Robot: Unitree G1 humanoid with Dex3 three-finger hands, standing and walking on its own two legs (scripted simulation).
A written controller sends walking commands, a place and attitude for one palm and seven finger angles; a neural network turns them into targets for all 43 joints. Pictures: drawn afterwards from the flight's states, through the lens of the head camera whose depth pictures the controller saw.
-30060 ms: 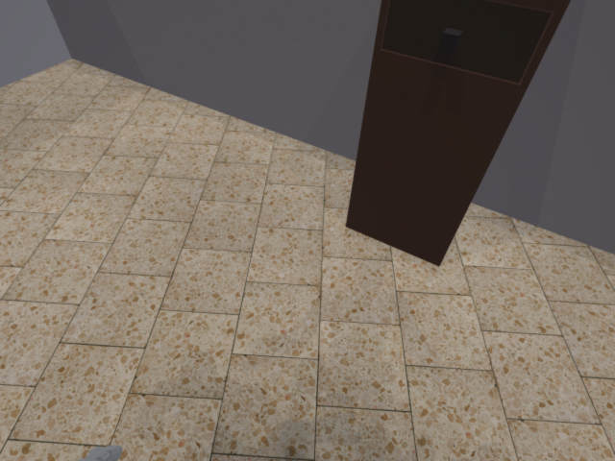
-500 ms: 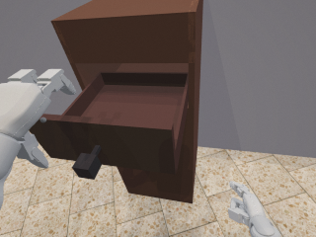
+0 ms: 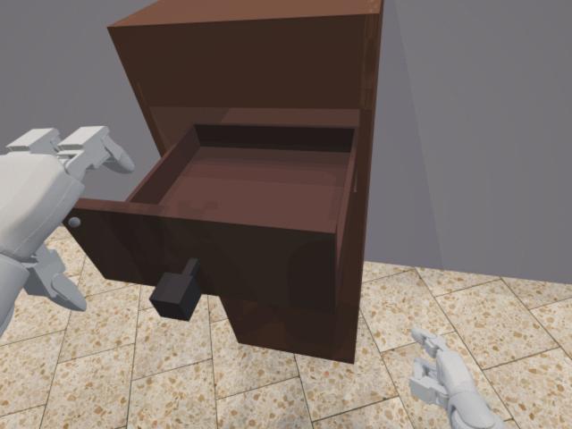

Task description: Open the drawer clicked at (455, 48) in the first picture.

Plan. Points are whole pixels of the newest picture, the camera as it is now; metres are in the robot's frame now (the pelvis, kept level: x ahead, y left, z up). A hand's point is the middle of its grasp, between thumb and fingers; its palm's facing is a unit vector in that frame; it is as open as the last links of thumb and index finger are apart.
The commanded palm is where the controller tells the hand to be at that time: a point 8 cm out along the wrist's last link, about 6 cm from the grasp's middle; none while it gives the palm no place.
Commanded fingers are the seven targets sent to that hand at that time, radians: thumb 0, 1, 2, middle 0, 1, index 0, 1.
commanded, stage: draw the hand back to the body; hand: left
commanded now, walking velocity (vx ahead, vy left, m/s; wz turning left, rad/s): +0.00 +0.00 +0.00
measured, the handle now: (183, 283) +0.25 +0.19 +0.12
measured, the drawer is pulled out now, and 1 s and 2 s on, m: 0.28 0.28 0.28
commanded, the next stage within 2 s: step back with the hand held close in 1.28 s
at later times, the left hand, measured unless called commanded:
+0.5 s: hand (77, 209) +0.20 +0.21 +0.30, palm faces +0.41 -0.84 -0.36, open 13.4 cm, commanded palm +0.15 +0.26 +0.31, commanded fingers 0.00 -0.08 0.48 -0.27 -0.93 -0.27 -0.93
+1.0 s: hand (91, 176) +0.23 +0.21 +0.31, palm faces +0.51 -0.76 -0.40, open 9.3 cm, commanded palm +0.18 +0.26 +0.31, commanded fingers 0.00 0.80 0.86 -0.21 -0.37 -0.21 -0.37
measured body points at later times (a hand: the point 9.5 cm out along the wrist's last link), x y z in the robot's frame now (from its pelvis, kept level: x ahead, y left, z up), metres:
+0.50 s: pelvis +0.01 +0.01 +0.01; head +0.00 +0.01 +0.46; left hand +0.17 +0.25 +0.31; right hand +0.21 -0.17 -0.06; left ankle +0.03 +0.08 -0.73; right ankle +0.02 -0.09 -0.73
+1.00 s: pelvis +0.05 -0.02 +0.01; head +0.04 -0.04 +0.46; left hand +0.20 +0.24 +0.33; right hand +0.25 -0.23 -0.08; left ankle +0.03 +0.08 -0.73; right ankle +0.02 -0.09 -0.73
